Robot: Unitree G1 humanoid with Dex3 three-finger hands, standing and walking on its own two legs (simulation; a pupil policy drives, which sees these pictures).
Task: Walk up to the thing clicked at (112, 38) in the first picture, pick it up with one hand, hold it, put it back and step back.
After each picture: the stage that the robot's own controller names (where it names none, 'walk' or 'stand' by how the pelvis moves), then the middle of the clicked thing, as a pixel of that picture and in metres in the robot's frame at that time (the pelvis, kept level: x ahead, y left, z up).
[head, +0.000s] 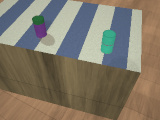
stand; (107, 42) +0.68 -0.10 -0.07
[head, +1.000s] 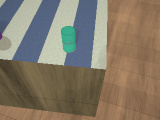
rise first; (68, 39) +0.62 +0.13 -0.04
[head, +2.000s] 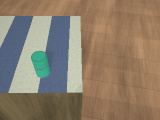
stand; (40, 64) +0.50 +0.23 -0.07
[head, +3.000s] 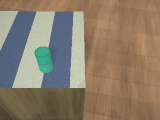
stand; (44, 60) +0.52 +0.22 -0.07
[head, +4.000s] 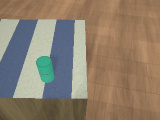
stand; (45, 69) +0.48 +0.20 -0.08
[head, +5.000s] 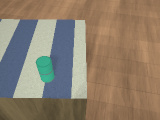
stand; (45, 69) +0.49 +0.20 -0.08
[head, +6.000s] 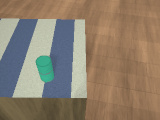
stand; (45, 69) +0.49 +0.20 -0.08
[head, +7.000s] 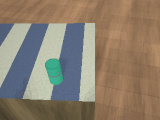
rise first; (54, 72) +0.48 +0.20 -0.07
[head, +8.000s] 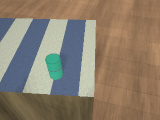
go down; (54, 66) +0.50 +0.19 -0.07
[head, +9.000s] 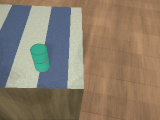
go down; (40, 58) +0.51 +0.19 -0.05
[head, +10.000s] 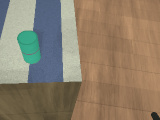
go down; (30, 48) +0.49 +0.18 -0.01
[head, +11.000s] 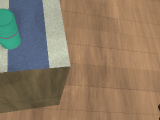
close in; (6, 30) +0.51 +0.20 +0.03
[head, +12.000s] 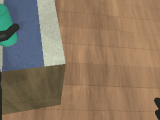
close; (1, 26) +0.53 +0.20 +0.04
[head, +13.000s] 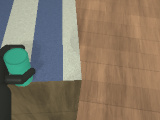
lift; (19, 68) +0.38 +0.21 +0.04
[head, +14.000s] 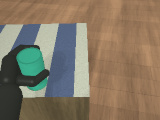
lift; (33, 70) +0.33 +0.17 +0.15
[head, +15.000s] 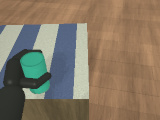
hold; (36, 73) +0.33 +0.17 +0.13
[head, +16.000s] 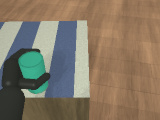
hold; (34, 73) +0.33 +0.17 +0.12
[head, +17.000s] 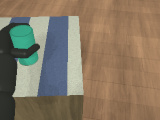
crouch; (25, 46) +0.43 +0.20 +0.14
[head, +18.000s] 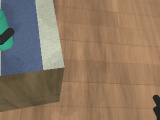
lower; out of the picture +0.51 +0.21 +0.01
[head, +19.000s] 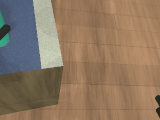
lower; out of the picture +0.52 +0.21 +0.04
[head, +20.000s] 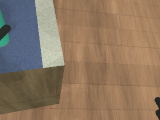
lower; out of the picture +0.52 +0.22 +0.04
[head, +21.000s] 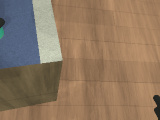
lower; out of the picture +0.54 +0.22 +0.04
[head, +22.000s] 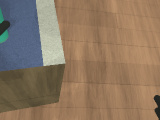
loosen; out of the picture +0.53 +0.22 +0.04
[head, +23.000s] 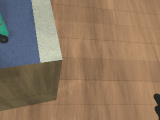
withdraw; out of the picture +0.53 +0.21 +0.04
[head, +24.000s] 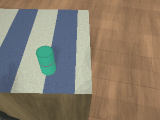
sink last; (46, 61) +0.48 +0.19 -0.02
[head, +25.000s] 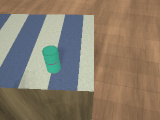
stand; (52, 59) +0.51 +0.20 -0.02
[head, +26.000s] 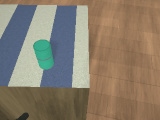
stand; (44, 55) +0.50 +0.20 +0.00
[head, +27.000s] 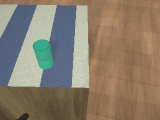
stand; (43, 54) +0.50 +0.20 +0.00
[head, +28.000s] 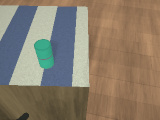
stand; (44, 54) +0.51 +0.20 +0.00
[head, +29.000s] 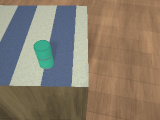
stand; (44, 55) +0.51 +0.20 -0.02
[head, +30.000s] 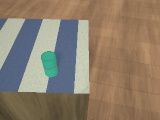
walk; (49, 64) +0.52 +0.20 -0.07
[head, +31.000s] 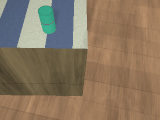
walk; (47, 20) +0.66 +0.21 -0.05
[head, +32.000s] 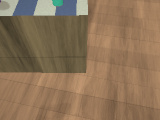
walk; out of the picture +0.96 +0.23 -0.05
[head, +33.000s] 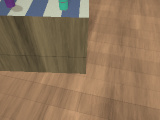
stand; (63, 1) +1.11 +0.22 -0.06
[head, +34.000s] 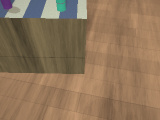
stand; (60, 2) +1.10 +0.22 -0.08
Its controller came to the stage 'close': yes
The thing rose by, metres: 0.20
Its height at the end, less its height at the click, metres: +0.00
